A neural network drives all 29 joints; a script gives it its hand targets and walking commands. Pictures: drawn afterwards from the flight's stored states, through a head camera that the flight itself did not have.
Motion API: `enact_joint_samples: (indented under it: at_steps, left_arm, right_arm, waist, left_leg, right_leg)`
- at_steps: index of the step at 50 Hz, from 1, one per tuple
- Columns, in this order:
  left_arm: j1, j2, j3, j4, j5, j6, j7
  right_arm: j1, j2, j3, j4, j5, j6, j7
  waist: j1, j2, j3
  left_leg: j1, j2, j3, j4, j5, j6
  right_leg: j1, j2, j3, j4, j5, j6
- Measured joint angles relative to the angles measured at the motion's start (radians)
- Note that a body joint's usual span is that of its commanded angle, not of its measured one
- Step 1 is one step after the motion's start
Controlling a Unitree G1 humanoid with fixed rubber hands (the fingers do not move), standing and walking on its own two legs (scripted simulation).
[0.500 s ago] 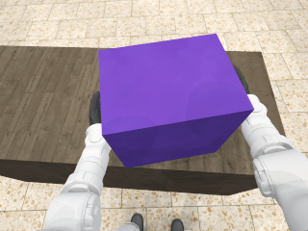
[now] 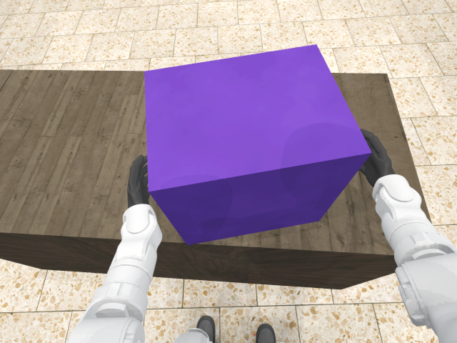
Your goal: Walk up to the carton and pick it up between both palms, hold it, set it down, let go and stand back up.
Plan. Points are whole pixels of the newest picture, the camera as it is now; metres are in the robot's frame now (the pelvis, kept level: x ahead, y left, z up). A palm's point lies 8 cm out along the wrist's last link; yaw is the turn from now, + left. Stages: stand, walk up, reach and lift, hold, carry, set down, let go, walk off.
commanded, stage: set down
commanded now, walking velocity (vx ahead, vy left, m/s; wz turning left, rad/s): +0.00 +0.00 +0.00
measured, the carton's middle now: (244, 156) +0.43 +0.03 +0.01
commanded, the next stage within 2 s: none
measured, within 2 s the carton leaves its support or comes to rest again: neither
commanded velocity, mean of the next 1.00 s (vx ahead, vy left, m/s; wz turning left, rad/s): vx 0.00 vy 0.00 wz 0.00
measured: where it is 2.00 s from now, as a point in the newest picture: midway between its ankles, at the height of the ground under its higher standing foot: outside the picture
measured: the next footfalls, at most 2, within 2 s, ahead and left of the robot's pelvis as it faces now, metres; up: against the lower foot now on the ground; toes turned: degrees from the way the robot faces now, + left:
none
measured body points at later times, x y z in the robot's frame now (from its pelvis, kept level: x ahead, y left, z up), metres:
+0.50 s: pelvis -0.03 +0.00 +0.00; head +0.06 -0.01 +0.44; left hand +0.30 +0.21 -0.01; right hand +0.37 -0.23 -0.01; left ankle +0.02 +0.14 -0.73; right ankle +0.01 -0.09 -0.73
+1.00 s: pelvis -0.02 -0.01 +0.00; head +0.06 -0.02 +0.44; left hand +0.22 +0.22 +0.00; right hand +0.30 -0.26 -0.03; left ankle +0.02 +0.14 -0.73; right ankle +0.01 -0.09 -0.73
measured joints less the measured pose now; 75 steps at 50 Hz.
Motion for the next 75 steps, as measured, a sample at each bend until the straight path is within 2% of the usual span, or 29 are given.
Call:
enact_joint_samples:
  at_steps: [9, 22, 28, 37, 51, 65, 75]
  left_arm:
    - [0.078, 0.0, -0.019, -0.076, -0.007, 0.0, -0.007]
    - [0.089, 0.001, -0.081, -0.122, -0.019, 0.059, -0.005]
    - [0.156, 0.002, -0.089, -0.252, -0.019, 0.092, -0.001]
    - [0.319, 0.002, -0.089, -0.469, -0.018, 0.119, -0.001]
    - [0.53, 0.002, -0.102, -0.599, -0.016, 0.124, -0.001]
    - [0.571, 0.001, -0.152, -0.611, -0.016, 0.121, -0.002]
    - [0.639, 0.002, -0.173, -0.611, -0.014, 0.121, -0.001]
  right_arm:
    - [0.126, -0.038, 0.008, -0.139, 0.041, -0.026, 0.029]
    - [0.144, -0.041, 0.003, -0.157, 0.048, 0.027, 0.086]
    - [0.225, -0.042, -0.049, -0.208, 0.048, 0.028, 0.086]
    - [0.404, -0.066, -0.088, -0.363, 0.048, -0.009, 0.091]
    - [0.587, -0.084, -0.091, -0.488, 0.048, -0.035, 0.11]
    - [0.677, -0.084, -0.116, -0.5, 0.048, -0.034, 0.136]
    - [0.741, -0.084, -0.121, -0.501, 0.048, -0.03, 0.137]
  waist:
    - [0.0, 0.004, 0.0]
    - [0.0, 0.004, 0.019]
    - [0.0, 0.004, 0.038]
    - [0.0, 0.004, 0.047]
    - [0.0, 0.004, 0.058]
    - [-0.001, 0.001, 0.06]
    - [-0.001, -0.013, 0.063]
  left_leg:
    - [0.0, 0.0, 0.0, 0.003, 0.019, 0.001]
    - [0.001, 0.0, 0.0, 0.033, 0.024, 0.004]
    - [0.001, 0.0, 0.0, 0.032, 0.024, 0.004]
    - [0.01, 0.0, 0.0, 0.02, 0.022, 0.004]
    - [0.078, 0.0, 0.0, 0.004, 0.021, 0.003]
    - [0.141, 0.0, 0.0, 0.004, 0.014, 0.003]
    - [0.181, 0.0, 0.0, 0.004, -0.01, 0.002]
  right_leg:
    - [0.0, 0.0, 0.0, 0.003, 0.02, 0.0]
    - [0.0, 0.0, -0.001, 0.033, 0.026, 0.0]
    - [0.0, 0.0, -0.001, 0.034, 0.023, 0.0]
    - [0.002, 0.0, -0.001, 0.034, 0.016, 0.0]
    - [0.063, 0.001, -0.002, 0.034, 0.005, -0.003]
    - [0.127, 0.001, -0.002, 0.034, -0.003, -0.003]
    - [0.167, 0.001, -0.002, 0.034, -0.027, -0.003]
